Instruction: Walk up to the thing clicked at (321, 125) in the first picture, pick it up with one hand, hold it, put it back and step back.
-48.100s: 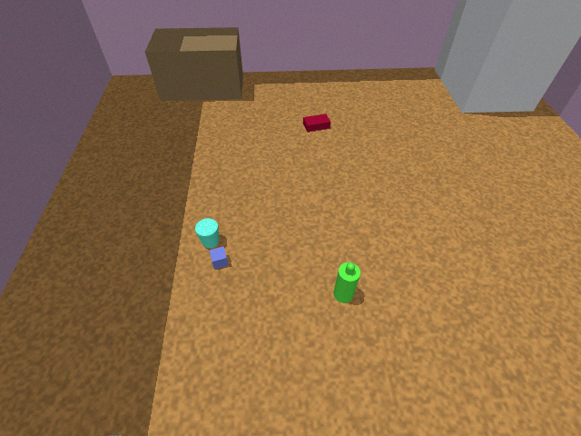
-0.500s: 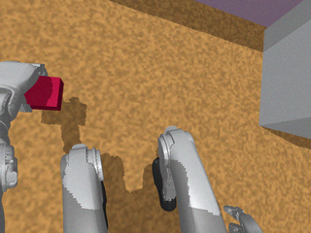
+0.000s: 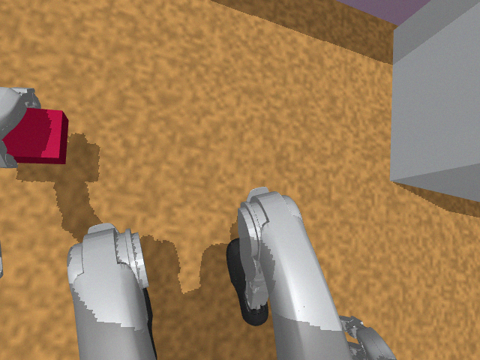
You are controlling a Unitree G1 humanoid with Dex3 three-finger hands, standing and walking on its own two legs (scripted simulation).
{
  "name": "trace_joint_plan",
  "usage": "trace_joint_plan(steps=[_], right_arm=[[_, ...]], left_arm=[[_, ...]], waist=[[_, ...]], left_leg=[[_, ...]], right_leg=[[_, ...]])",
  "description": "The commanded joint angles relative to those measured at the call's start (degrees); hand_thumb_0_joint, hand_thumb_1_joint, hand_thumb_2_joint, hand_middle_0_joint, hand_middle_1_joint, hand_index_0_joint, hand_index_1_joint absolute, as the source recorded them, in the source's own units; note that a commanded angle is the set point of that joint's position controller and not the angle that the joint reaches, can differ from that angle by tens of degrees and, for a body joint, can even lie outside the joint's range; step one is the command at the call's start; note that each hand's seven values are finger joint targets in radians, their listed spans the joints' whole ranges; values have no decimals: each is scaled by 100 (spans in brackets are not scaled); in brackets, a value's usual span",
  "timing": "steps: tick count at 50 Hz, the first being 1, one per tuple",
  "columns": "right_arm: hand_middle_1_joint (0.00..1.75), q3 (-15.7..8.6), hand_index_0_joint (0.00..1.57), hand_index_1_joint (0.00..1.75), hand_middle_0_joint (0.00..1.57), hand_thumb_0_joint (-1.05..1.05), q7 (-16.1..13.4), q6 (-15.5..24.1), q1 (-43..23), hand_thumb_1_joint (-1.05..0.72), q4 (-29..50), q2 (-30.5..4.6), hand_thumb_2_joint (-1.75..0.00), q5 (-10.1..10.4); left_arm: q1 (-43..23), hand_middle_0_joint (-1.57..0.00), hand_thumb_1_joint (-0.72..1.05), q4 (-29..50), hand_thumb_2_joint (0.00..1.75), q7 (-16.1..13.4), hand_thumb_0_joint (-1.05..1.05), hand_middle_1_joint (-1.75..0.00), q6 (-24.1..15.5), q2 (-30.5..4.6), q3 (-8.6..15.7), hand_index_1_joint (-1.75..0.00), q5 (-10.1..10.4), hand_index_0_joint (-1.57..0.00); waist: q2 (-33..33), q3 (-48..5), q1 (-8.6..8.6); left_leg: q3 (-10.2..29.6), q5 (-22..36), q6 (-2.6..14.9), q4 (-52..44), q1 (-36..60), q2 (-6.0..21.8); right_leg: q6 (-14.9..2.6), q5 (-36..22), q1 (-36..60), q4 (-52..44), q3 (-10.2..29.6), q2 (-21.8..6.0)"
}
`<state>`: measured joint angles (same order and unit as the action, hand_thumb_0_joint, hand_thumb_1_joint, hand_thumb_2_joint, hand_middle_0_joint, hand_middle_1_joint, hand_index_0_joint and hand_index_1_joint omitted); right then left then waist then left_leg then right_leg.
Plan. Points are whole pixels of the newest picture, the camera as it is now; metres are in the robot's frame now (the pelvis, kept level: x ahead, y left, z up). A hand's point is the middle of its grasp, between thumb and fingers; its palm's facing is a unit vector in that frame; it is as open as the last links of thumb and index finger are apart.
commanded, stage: lower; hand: left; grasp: from above
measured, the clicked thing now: (15, 135) +0.49 +0.28 -0.21
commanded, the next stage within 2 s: rest in 0.40 s
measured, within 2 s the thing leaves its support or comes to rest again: rests again in 1.50 s
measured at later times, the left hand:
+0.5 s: hand (23, 145) +0.48 +0.27 -0.23, palm faces -0.48 +0.01 -0.88, open 11.0 cm
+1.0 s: hand (31, 148) +0.49 +0.27 -0.27, palm faces -0.50 +0.00 -0.87, open 11.0 cm
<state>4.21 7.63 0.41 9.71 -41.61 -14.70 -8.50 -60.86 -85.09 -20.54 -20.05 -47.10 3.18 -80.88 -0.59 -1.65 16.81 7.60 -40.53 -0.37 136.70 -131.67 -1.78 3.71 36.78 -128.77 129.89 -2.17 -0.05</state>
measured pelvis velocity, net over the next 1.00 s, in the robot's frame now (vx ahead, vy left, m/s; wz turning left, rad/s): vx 0.00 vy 0.01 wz -0.09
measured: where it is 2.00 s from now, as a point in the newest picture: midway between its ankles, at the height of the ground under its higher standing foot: (197, 317)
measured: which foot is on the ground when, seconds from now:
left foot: down 0.00-1.00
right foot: down 0.00-1.00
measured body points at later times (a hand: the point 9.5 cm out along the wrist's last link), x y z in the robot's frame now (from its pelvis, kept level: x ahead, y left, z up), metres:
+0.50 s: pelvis +0.00 +0.00 -0.03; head +0.26 +0.09 +0.32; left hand +0.50 +0.27 -0.18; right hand +0.01 -0.28 -0.10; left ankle +0.07 +0.12 -0.31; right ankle +0.11 -0.14 -0.31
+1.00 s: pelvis +0.00 +0.01 -0.04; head +0.28 +0.10 +0.30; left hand +0.51 +0.27 -0.22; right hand +0.02 -0.27 -0.09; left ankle +0.07 +0.12 -0.31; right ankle +0.11 -0.14 -0.31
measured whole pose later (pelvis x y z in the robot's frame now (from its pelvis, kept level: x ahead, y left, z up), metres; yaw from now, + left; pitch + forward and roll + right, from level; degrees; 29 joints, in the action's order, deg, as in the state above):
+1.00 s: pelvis +0.00 +0.01 -0.04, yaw -5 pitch +30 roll -13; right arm 12.5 9.0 4.8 8.4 -35.8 -18.5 -12.9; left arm -61.6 -93.4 -28.2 -20.4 -58.5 7.4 -84.6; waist -6.0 7.7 22.4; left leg 12.3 -41.4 -0.1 145.8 -135.2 -1.5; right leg 4.1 35.4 -130.7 134.8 -5.9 1.9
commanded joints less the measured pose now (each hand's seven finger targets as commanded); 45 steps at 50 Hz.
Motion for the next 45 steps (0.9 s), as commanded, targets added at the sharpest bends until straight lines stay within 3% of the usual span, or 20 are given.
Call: trace_joint_plan(steps=[1,3,5,8,10,12,13,14,17,21,22,26,28,37,39,40,41,42,45], right_arm=[[30,-468,20,30,20,0,-72,-12,1344,-93,23,-1660,-91,-17],[30,-427,20,30,20,0,-49,-29,1386,-92,11,-1620,-91,-28],[30,-380,20,30,20,0,-34,-41,1325,-92,66,-1622,-90,-32],[30,-325,20,30,20,0,-28,-33,1288,-92,62,-1655,-90,-45],[30,-325,20,30,20,0,-29,-27,1301,-92,79,-1740,-90,-86],[30,-268,20,30,20,0,-13,-23,1301,-92,103,-1723,-90,-126],[30,-270,20,30,20,0,-8,-18,1319,-92,111,-1793,-90,-150],[30,-229,20,30,20,0,-1,-9,1293,-92,76,-1763,-90,-165],[30,-204,20,30,20,0,-21,17,1220,-92,172,-1887,-90,-223],[30,-137,20,30,20,0,-5,71,1178,-92,96,-1841,-90,-259],[30,-141,20,30,20,0,0,97,1169,-92,119,-1869,-90,-297],[30,-98,20,30,20,0,6,157,1123,-90,115,-1935,-90,-296],[30,-25,20,30,20,0,38,211,1163,-90,98,-1917,-90,-338],[30,129,20,30,20,0,56,381,1041,-90,304,-2103,-90,-355],[30,139,20,30,20,0,32,391,1012,-91,415,-2195,-90,-358],[30,130,20,30,20,0,43,398,1100,-90,438,-2234,-90,-395],[30,178,20,30,20,0,48,401,1054,-91,451,-2151,-90,-392],[30,177,20,30,20,0,56,407,1092,-91,448,-2203,-90,-420],[30,222,20,30,20,0,71,429,1083,-91,533,-2253,-90,-446]], left_arm=[[-1938,-89,56,932,84,-184,0,-78,12,-1363,145,-76,184,-91],[-1854,-92,55,1051,89,-158,0,-76,-7,-1506,208,-75,167,-93],[-1752,-94,58,749,86,-164,0,-75,-14,-1297,90,-73,214,-95],[-1827,-91,54,711,85,-197,0,-75,-95,-1351,59,-74,220,-92],[-1981,-91,57,825,86,-269,0,-78,-179,-1670,247,-76,153,-93],[-1929,-93,59,742,88,-329,0,-79,-243,-1576,188,-77,98,-94],[-2014,-94,61,757,88,-387,0,-80,-296,-1699,292,-78,41,-96],[-1947,-94,62,619,85,-415,0,-79,-318,-1579,187,-76,32,-96],[-2042,-91,60,590,84,-593,0,-81,-408,-1893,371,-78,-52,-94],[-1967,-91,62,399,83,-803,0,-83,-381,-1900,272,-79,-186,-94],[-2064,-91,65,426,83,-845,0,-86,-363,-1874,282,-81,-188,-95],[-2016,-90,62,347,90,-1006,0,-84,-235,-2008,293,-80,-264,-93],[-2049,-87,58,203,90,-1052,0,-84,-166,-1952,250,-80,-305,-90],[-1844,-81,51,-199,82,-1087,0,-79,16,-2188,319,-76,-204,-85],[-1747,-83,53,-187,82,-1079,0,-80,11,-2362,428,-76,-243,-86],[-1783,-83,55,-167,82,-1058,0,-81,18,-2421,516,-77,-277,-87],[-1750,-85,55,-116,81,-1047,0,-79,16,-2334,414,-75,-287,-88],[-1780,-86,55,-133,82,-1040,0,-79,19,-2412,462,-76,-282,-89],[-1741,-85,57,-76,80,-1021,0,-81,0,-2454,495,-76,-216,-89]], waist=[[2021,-3954,155],[1994,-4077,104],[1888,-3833,174],[1916,-3720,213],[2058,-3795,224],[2063,-3806,270],[2098,-3747,342],[2108,-3623,318],[2106,-3583,372],[2288,-3584,368],[2324,-3507,445],[2497,-3564,446],[2411,-3463,574],[2341,-3179,635],[2379,-3140,632],[2382,-3076,721],[2464,-3178,655],[2468,-3143,749],[2410,-3039,780]], left_leg=[[-395,1402,120,-1477,3247,-15],[-447,1539,156,-1391,3158,-24],[-424,1442,153,-1377,2991,-23],[-385,1390,156,-1319,2985,-11],[-375,1533,123,-1225,3008,-5],[-381,1601,133,-1133,3061,7],[-366,1654,120,-1089,3058,8],[-365,1529,112,-1098,2988,5],[-338,1356,104,-1041,2941,22],[-374,1084,131,-1011,2906,30],[-355,1103,107,-992,2946,37],[-275,1245,96,-983,3048,64],[-283,1330,120,-863,2946,70],[-205,1344,113,-770,2653,78],[-163,1393,82,-752,2726,98],[-146,1485,67,-693,2776,114],[-171,1490,67,-738,2835,111],[-173,1537,82,-652,2821,120],[-161,1492,81,-578,2778,131]], right_leg=[[-549,-1225,1805,-1068,-655,116],[-523,-1386,2060,-1038,-657,153],[-525,-1288,1941,-1023,-674,157],[-532,-1246,1847,-979,-722,190],[-552,-1329,1827,-905,-749,187],[-532,-1411,1887,-868,-763,203],[-536,-1439,1853,-831,-773,190],[-549,-1315,1783,-825,-776,205],[-549,-1167,1683,-818,-840,220],[-520,-1019,1637,-776,-841,262],[-521,-1011,1534,-759,-864,241],[-521,-1154,1458,-645,-935,263],[-505,-1304,1533,-590,-954,279],[-530,-1326,1649,-563,-1043,311],[-563,-1320,1626,-533,-1064,307],[-556,-1378,1586,-503,-1086,295],[-550,-1397,1695,-507,-1069,323],[-535,-1469,1742,-521,-1089,325],[-541,-1435,1762,-529,-1095,330]])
